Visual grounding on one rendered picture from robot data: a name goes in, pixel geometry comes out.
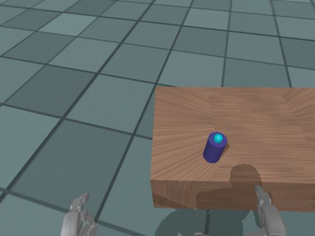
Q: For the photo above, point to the right robot hand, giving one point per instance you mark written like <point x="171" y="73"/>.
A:
<point x="269" y="216"/>

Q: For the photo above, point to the left robot hand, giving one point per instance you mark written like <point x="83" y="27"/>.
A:
<point x="73" y="220"/>

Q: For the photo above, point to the bottle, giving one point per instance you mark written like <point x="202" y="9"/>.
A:
<point x="215" y="145"/>

